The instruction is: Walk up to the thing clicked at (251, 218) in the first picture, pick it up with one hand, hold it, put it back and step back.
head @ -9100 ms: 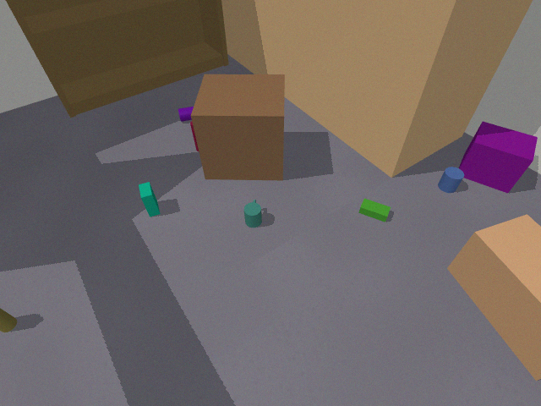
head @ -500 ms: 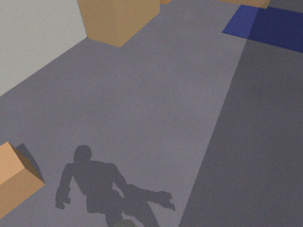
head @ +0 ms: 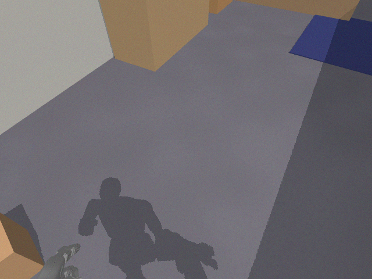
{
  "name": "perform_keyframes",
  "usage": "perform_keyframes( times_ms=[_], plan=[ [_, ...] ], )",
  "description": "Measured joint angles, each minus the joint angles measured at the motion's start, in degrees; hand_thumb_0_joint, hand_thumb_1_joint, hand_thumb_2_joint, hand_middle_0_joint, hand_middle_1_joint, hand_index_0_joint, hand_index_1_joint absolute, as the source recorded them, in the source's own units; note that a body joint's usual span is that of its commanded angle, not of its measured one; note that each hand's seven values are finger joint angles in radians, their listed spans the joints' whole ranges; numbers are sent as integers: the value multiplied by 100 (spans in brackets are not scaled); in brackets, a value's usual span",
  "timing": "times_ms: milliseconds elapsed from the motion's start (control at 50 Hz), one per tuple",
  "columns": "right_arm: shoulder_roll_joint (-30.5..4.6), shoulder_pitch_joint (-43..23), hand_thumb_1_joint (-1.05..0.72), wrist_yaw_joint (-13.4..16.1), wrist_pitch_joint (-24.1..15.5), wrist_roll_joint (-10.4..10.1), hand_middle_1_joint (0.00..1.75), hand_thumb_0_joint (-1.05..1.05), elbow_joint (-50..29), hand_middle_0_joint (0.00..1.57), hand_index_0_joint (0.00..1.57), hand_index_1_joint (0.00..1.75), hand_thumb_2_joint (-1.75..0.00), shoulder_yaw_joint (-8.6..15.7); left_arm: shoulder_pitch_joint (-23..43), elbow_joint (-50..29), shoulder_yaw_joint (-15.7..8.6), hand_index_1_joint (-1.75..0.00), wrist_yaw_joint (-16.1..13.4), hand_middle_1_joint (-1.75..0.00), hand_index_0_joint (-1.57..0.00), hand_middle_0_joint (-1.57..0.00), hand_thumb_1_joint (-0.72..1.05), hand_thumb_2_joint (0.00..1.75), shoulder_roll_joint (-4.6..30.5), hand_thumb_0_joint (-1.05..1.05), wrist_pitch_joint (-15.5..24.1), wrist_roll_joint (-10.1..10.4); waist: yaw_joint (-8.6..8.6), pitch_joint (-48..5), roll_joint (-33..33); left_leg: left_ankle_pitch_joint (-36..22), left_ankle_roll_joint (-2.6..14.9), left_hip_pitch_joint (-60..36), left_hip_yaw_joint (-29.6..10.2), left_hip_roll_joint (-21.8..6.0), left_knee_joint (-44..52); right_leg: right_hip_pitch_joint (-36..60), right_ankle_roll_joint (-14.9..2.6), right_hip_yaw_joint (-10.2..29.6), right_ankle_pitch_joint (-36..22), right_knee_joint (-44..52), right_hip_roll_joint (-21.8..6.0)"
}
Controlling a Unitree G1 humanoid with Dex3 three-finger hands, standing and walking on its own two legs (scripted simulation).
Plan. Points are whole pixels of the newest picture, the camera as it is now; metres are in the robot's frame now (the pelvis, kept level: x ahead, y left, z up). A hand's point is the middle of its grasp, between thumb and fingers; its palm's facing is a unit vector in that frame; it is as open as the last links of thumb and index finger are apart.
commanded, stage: walk up
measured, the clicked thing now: out of the picture -0.84 +0.97 -0.72
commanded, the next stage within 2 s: none
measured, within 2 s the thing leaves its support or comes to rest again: neither
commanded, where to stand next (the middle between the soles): +0.27 -0.02 m, yaw +131 degrees
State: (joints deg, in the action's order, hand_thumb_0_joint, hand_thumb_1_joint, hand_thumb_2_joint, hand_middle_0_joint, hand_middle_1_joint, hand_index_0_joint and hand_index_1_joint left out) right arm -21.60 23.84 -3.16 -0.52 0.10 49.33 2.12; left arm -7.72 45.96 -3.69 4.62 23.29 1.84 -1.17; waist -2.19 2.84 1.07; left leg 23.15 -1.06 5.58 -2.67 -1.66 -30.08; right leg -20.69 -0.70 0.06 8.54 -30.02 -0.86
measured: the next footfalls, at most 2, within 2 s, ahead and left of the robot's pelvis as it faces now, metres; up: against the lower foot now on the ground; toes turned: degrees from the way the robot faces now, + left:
left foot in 0.42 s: +0.30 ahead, +0.13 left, +0.00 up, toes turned +22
right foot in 0.84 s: +0.42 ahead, -0.12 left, +0.00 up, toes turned +38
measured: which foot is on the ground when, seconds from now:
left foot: down 0.00-0.02, up 0.04-0.40, down 0.42-0.86, up 0.88-1.00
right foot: down 0.00-0.44, up 0.46-0.82, down 0.84-1.00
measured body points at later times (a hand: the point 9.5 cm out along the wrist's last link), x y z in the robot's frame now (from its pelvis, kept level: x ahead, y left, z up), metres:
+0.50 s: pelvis +0.19 +0.00 -0.01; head +0.22 +0.05 +0.43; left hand +0.16 +0.32 -0.15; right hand +0.38 -0.29 -0.09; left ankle +0.26 +0.11 -0.73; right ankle +0.12 -0.13 -0.67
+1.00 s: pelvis +0.28 -0.10 +0.00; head +0.35 -0.09 +0.44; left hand +0.14 +0.21 -0.08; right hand +0.59 -0.22 -0.12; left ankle +0.18 +0.03 -0.65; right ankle +0.39 -0.15 -0.73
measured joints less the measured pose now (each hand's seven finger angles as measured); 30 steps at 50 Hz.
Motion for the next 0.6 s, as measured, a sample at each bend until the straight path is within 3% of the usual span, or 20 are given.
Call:
perform_keyframes(
  times_ms=[40, 80, 140, 220, 300, 380, 420, 460, 520, 600],
  plan=[
    [-36, -118, -90, 90, 75, -6, 30, 1, 112, 21, 21, 30, -90, 15, 66, -97, 41, -30, -41, -30, -20, -20, 91, 90, -141, 1, 66, -71, 54, 46, -194, 267, 231, 400, -126, -69, -1187, 154, -36, -243, 159, -151, 73],
    [-31, -243, -90, 144, 141, 44, 30, 1, 176, 21, 21, 30, -90, -32, 12, -132, 137, -30, -46, -30, -20, -20, 91, 90, -217, 1, 76, -86, 174, -5, -120, 388, 372, 903, 89, 94, -2264, 395, -60, -323, 346, -73, -64],
    [-128, -455, -90, 62, 67, 37, 29, 1, 139, 21, 21, 30, -90, -31, -265, -97, 194, -30, -60, -30, -20, -20, 90, 90, -281, 1, 54, -46, 340, -88, -86, -81, 410, 1508, 364, 108, -2839, 941, -62, -407, 291, 512, -165],
    [-277, -689, -90, -67, 12, 32, 29, 1, -53, 20, 21, 30, -90, 50, -559, 31, 167, -30, -72, -30, -21, -20, 90, 90, -169, 1, -19, -29, 401, -85, -145, -930, 272, 2114, 414, -191, -2482, 1485, -107, -706, 365, 968, -78],
    [-352, -826, -90, -127, 50, 50, 29, 1, -102, 20, 20, 30, -90, 110, -698, 22, 36, -30, -44, -30, -21, -20, 90, 90, -12, 1, -104, -103, 490, 29, -121, -1301, 147, 2422, 575, -419, -1663, 1847, -124, -1081, 654, 1061, 50],
    [-337, -859, -90, -77, 9, 37, 29, 1, -140, 20, 20, 30, -90, 117, -788, -69, -60, -30, 6, -30, -20, -20, 90, 90, 158, 1, -224, -148, 630, 172, 40, -1432, 196, 2270, 816, -416, -779, 1990, -69, -1390, 1271, 594, 67],
    [-352, -812, -90, 16, -58, 37, 29, 1, -234, 20, 20, 30, -90, 117, -854, -96, -70, -30, -2, -30, -20, -20, 90, 90, 205, 1, -322, -117, 645, 198, 137, -1596, 353, 1966, 913, -255, -376, 1862, -28, -1488, 1808, -154, -55],
    [-249, -882, -90, 193, -92, 64, 29, 1, -325, 20, 20, 30, -90, 145, -765, -43, -87, -30, -42, -30, -20, -20, 90, 90, 213, 1, -452, -71, 495, 376, 407, -1417, 470, 1965, 890, 54, -648, 1371, 43, -1140, 2181, -1612, -301],
    [-106, -947, -90, 365, -33, -12, 29, 1, -479, 20, 21, 30, -90, 69, -606, -111, 32, -30, -62, -30, -20, -19, 91, 90, 108, 1, -593, -53, 313, 595, 447, -1271, 484, 1838, 649, 189, -672, 381, 144, -365, 2268, -3466, 14],
    [114, -812, -90, 445, 24, -37, 30, 1, -597, 21, 21, 30, -90, -87, -469, -227, 123, -30, -15, -30, -20, -20, 91, 90, 59, 1, -640, -2, 205, 597, 529, -1482, 344, 1393, 300, 317, -34, -458, 198, 122, 1705, -3609, -117]
  ],
)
